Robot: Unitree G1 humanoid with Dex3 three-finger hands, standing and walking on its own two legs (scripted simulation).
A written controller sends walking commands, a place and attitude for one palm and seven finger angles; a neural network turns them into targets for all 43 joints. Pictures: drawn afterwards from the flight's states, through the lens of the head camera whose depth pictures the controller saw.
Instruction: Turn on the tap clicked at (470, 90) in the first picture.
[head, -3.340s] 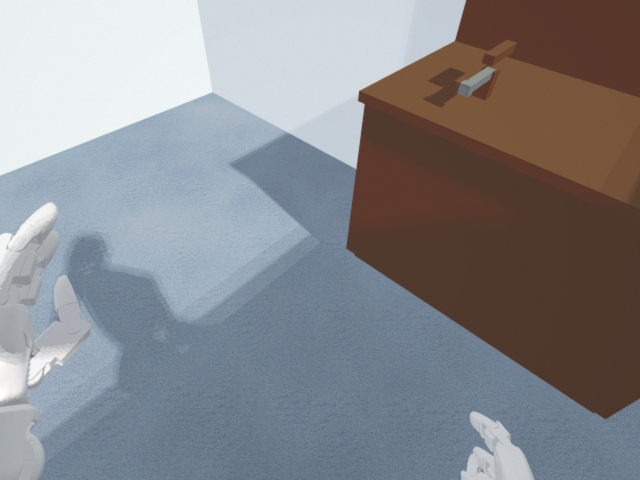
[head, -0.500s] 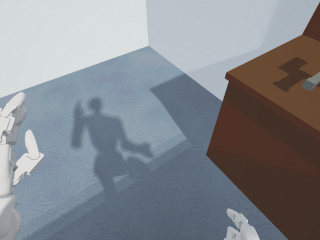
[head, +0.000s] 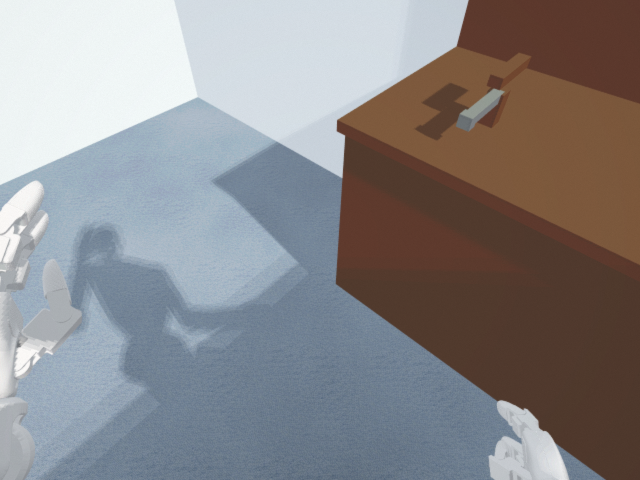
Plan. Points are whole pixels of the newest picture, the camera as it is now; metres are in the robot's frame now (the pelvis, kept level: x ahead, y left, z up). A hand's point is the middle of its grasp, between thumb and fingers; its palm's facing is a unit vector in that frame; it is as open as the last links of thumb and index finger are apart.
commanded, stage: turn to face it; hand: left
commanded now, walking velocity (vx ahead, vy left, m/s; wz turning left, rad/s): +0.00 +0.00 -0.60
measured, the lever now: (466, 120) +0.76 -0.22 +0.07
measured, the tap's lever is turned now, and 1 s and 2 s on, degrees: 0 0 0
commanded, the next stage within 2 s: take the last steps up to it in 1.50 s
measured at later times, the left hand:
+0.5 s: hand (279, 333) +0.20 +0.06 +0.19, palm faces +0.01 -0.82 -0.57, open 7.4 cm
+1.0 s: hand (354, 385) +0.17 -0.01 +0.19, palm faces -0.08 -0.88 -0.47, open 7.4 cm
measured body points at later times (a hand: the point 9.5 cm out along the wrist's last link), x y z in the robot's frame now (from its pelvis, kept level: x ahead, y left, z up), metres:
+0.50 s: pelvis -0.08 -0.07 +0.00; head -0.03 -0.12 +0.44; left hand +0.20 +0.10 +0.22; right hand -0.02 -0.37 -0.11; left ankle -0.04 +0.07 -0.67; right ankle -0.02 -0.15 -0.73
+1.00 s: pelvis -0.15 -0.08 -0.01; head -0.14 -0.11 +0.44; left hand +0.17 +0.04 +0.21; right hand -0.11 -0.33 -0.11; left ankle -0.06 +0.07 -0.73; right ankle -0.20 -0.19 -0.72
